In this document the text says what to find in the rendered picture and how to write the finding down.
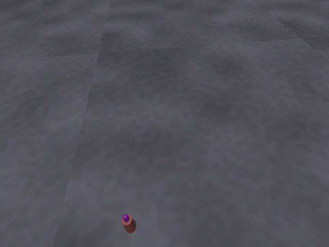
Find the bottle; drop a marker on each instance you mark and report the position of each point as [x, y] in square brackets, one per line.
[128, 223]

